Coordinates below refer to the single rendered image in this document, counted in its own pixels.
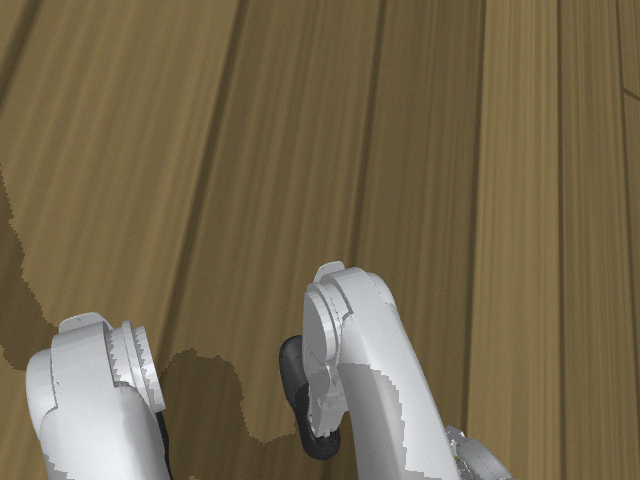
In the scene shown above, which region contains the right robot foot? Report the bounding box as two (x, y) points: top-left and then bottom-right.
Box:
(279, 335), (340, 460)

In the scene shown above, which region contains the left robot foot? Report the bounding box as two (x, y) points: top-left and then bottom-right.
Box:
(156, 411), (173, 480)

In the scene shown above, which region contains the right robot hand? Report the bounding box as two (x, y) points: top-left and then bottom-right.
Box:
(445, 425), (514, 480)

